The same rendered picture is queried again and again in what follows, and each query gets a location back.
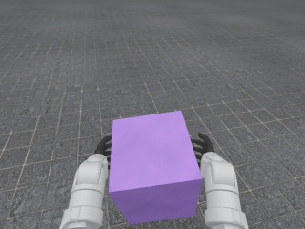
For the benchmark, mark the right robot hand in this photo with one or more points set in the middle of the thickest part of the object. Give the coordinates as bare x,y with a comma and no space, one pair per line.
206,145

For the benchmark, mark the left robot hand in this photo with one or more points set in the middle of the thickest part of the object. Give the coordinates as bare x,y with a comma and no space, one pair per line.
102,146

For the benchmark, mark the robot right forearm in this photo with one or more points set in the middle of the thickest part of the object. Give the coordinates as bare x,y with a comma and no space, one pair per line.
222,194

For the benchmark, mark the robot left forearm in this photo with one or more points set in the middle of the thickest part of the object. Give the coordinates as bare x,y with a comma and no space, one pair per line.
85,206

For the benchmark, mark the carton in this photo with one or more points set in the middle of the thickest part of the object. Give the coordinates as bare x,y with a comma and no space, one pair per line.
154,174

